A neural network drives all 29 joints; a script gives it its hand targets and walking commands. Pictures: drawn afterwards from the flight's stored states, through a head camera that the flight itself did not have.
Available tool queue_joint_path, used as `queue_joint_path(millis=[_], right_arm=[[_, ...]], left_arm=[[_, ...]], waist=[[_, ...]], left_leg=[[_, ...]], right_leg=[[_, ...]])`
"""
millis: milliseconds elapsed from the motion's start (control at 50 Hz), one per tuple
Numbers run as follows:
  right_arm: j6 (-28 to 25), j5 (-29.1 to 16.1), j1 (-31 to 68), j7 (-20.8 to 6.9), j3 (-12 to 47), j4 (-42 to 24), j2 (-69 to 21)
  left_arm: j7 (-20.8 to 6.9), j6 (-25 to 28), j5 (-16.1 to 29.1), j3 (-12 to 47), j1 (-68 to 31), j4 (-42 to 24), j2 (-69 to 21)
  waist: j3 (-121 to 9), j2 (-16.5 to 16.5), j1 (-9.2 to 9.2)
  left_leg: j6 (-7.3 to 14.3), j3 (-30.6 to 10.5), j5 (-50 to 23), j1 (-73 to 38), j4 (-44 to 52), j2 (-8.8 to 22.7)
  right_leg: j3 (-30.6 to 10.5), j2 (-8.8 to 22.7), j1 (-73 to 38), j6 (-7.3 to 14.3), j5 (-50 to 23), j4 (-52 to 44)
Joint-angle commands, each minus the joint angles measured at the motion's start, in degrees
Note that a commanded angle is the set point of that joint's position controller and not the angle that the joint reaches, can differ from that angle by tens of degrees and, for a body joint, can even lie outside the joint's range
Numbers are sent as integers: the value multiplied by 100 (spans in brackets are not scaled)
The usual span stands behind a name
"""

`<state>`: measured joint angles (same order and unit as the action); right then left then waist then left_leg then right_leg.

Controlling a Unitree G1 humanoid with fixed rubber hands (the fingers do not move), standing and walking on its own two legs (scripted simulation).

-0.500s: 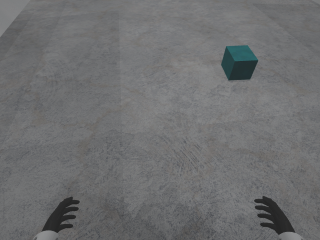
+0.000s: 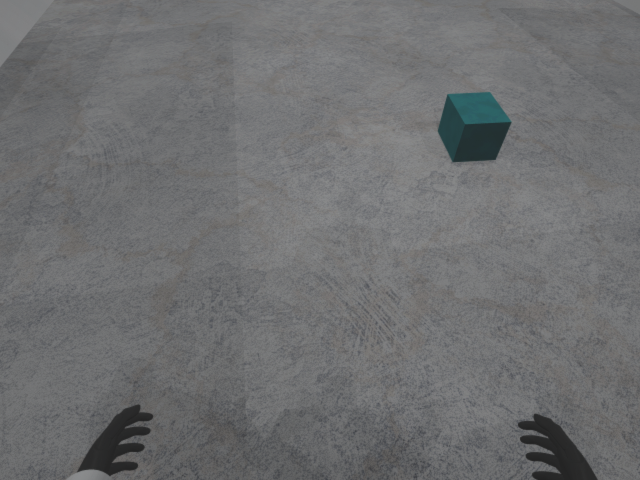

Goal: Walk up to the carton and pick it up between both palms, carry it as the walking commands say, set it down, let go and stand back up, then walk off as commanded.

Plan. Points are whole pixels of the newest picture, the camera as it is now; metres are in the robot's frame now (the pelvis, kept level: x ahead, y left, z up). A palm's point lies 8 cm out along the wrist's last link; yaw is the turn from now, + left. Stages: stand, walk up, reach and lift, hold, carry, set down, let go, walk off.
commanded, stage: stand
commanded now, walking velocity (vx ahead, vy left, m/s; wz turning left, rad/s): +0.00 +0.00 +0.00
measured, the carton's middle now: (471, 127) +1.80 -0.71 -0.66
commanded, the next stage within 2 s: walk up in 1.04 s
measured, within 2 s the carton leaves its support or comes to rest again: neither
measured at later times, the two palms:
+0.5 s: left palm out of the picture +0.11 +0.30 -0.08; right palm out of the picture +0.12 -0.29 -0.08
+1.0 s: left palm out of the picture +0.09 +0.31 -0.09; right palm out of the picture +0.09 -0.30 -0.09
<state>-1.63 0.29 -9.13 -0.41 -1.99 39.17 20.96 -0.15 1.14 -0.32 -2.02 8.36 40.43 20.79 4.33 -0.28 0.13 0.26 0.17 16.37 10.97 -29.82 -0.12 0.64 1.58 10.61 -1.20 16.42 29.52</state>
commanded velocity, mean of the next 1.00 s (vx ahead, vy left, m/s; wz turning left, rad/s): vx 0.00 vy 0.00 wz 0.00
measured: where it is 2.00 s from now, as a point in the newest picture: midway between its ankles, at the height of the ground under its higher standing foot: (381, 478)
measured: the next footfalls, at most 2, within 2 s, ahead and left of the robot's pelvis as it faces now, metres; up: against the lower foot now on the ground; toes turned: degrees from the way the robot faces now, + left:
right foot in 1.58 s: +0.11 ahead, -0.25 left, +0.00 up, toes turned -17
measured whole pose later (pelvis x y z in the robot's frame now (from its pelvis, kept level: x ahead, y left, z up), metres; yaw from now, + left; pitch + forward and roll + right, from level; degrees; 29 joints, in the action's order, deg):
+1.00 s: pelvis -0.01 +0.00 +0.01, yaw +0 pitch -3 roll +0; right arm -1.6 0.1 -8.7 0.3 -1.1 53.3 21.6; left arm 0.4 1.5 0.1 -0.8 8.0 55.0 21.5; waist 3.9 -0.2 0.2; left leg 0.2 0.3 10.9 7.3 -20.9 -0.2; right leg 0.9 1.9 7.1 -1.4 11.2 21.1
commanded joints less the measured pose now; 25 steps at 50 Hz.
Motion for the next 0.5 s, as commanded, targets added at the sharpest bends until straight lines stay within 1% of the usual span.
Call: queue_joint_path(millis=[0, 20, 40, 60, 80, 100, 120, 140, 160, 180, 200, 220, 240, 260, 280, 300, 320, 340, 360, 380, 400, 420, 440, 460, 480], right_arm=[[-98, -30, 45, 67, -219, -213, 810], [-85, 43, 187, 67, -204, -233, 787], [-80, 4, 77, 42, -224, -225, 827], [-90, -4, 313, 86, -243, -196, 905], [-78, 11, 227, 82, -216, -182, 800], [-76, -24, 166, 59, -239, -146, 946], [-73, -1, 130, 82, -228, -42, 903], [-53, 18, 254, 81, -227, -48, 889], [-46, 11, 214, 103, -199, -54, 869], [-56, -21, 235, 73, -233, -52, 921], [-50, -11, 199, 40, -204, 3, 865], [-73, -23, 277, 48, -199, 19, 852], [-48, -6, 207, 46, -159, 108, 782], [-39, -4, 267, 52, -206, 86, 913], [-46, 1, 310, 52, -161, 78, 819], [-42, 4, 294, 61, -189, 133, 906], [-68, -15, 134, 62, -159, 212, 800], [-66, 0, 90, 79, -151, 294, 841], [-45, -25, 248, 66, -147, 269, 892], [-48, -37, 191, 90, -186, 297, 987], [-65, -15, 225, 72, -189, 355, 983], [-60, 0, 270, 75, -174, 400, 963], [-64, -29, 225, 49, -184, 392, 948], [-68, -44, 114, 65, -169, 480, 993], [-62, -54, 226, 75, -166, 489, 915]], left_arm=[[58, 115, 29, -237, -180, -199, 864], [44, 99, 23, -251, -239, -223, 871], [49, 88, -7, -259, -195, -181, 977], [61, 97, 8, -213, -111, -115, 868], [50, 89, 11, -206, -123, -80, 897], [51, 116, 24, -228, -169, -124, 896], [38, 89, 14, -217, -206, -53, 941], [0, 75, 10, -216, -246, -58, 861], [10, 65, 21, -207, -111, 7, 914], [14, 76, 20, -191, -232, 16, 922], [29, 66, 7, -216, -173, 74, 952], [20, 60, 30, -174, -191, 61, 882], [15, 82, -7, -176, -245, 111, 878], [38, 54, 8, -204, -181, 172, 1022], [63, 58, 24, -219, -171, 198, 1047], [47, 90, 19, -213, -170, 244, 1064], [32, 109, -11, -173, -218, 266, 1002], [24, 108, -2, -154, -215, 306, 921], [35, 115, 22, -161, -205, 338, 937], [8, 123, 42, -164, -199, 360, 1001], [37, 125, 16, -177, -232, 425, 1053], [23, 114, 40, -152, -202, 444, 983], [45, 116, 17, -174, -86, 488, 1050], [39, 89, 24, -158, -113, 540, 981], [57, 127, 26, -148, -73, 494, 1003]], waist=[[-625, -37, -30], [-574, -53, 1], [-531, 108, -1], [-681, -45, 28], [-549, -1, 20], [-488, 2, 6], [-426, -78, 33], [-464, -17, 66], [-510, -139, 48], [-544, -15, -18], [-425, 94, 26], [-458, -10, 24], [-466, -43, 12], [-522, -37, -1], [-605, -25, 53], [-511, 29, 56], [-429, 143, -52], [-446, 37, -39], [-402, -62, 20], [-469, -11, -46], [-359, 18, -45], [-434, 35, 30], [-437, 18, 37], [-592, -61, -8], [-495, 61, 69]], left_leg=[[175, -476, -1454, -176, 501, 613], [218, -531, -1537, -187, 496, 658], [193, -549, -1535, -240, 545, 669], [219, -576, -1485, -212, 583, 649], [192, -521, -1552, -206, 567, 598], [188, -525, -1507, 9, 601, 640], [161, -457, -1474, -79, 602, 598], [163, -505, -1367, -81, 676, 581], [203, -535, -1328, -121, 647, 626], [140, -487, -1254, -212, 667, 613], [183, -588, -1115, -107, 728, 669], [169, -532, -1165, -87, 772, 643], [140, -509, -1124, -179, 774, 609], [153, -465, -1094, -165, 794, 590], [131, -502, -1167, -246, 772, 590], [138, -515, -1137, -210, 780, 617], [129, -535, -1113, -229, 831, 609], [131, -514, -1169, -249, 876, 624], [132, -550, -1108, -182, 882, 658], [125, -509, -1173, -296, 900, 646], [175, -607, -1247, -185, 894, 675], [136, -542, -1240, -259, 933, 639], [130, -590, -1337, -244, 926, 670], [139, -541, -1314, -289, 883, 652], [112, -539, -1231, -179, 938, 639]], right_leg=[[-404, 530, -285, 221, -1348, -388], [-369, 481, -157, 201, -1142, -412], [-373, 487, -159, 226, -1168, -461], [-374, 497, -290, 238, -1252, -487], [-383, 509, -282, 218, -1226, -460], [-392, 516, -381, 198, -1203, -502], [-382, 528, -305, 201, -1255, -520], [-389, 527, -257, 247, -1135, -514], [-340, 500, -311, 234, -1056, -554], [-335, 501, -215, 221, -1020, -608], [-373, 510, -263, 222, -868, -630], [-397, 535, -268, 205, -960, -692], [-398, 507, -271, 218, -887, -686], [-381, 527, -328, 193, -1074, -722], [-385, 523, -330, 214, -913, -721], [-435, 567, -314, 232, -964, -789], [-452, 547, -235, 254, -976, -814], [-367, 545, -238, 221, -981, -788], [-359, 535, -268, 201, -829, -852], [-388, 549, -222, 218, -893, -857], [-408, 557, -236, 212, -992, -881], [-422, 590, -344, 217, -913, -902], [-399, 571, -361, 231, -1021, -895], [-408, 601, -433, 243, -1047, -911], [-452, 596, -440, 220, -1108, -859]])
